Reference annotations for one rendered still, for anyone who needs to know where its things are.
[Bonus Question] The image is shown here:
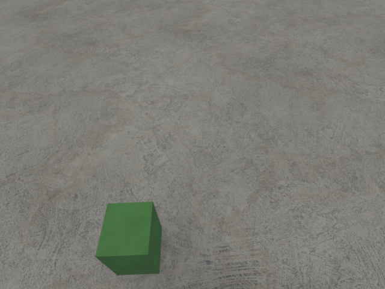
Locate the carton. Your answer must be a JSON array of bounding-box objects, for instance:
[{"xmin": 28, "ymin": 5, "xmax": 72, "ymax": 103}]
[{"xmin": 95, "ymin": 202, "xmax": 162, "ymax": 275}]

